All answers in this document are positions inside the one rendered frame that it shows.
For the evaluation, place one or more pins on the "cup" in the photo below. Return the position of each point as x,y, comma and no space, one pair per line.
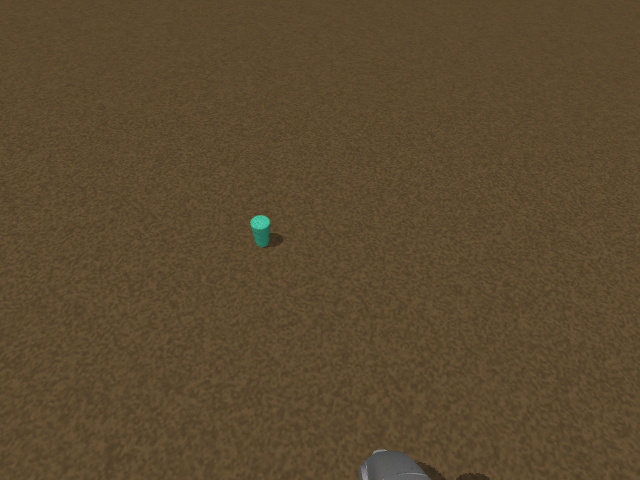
260,226

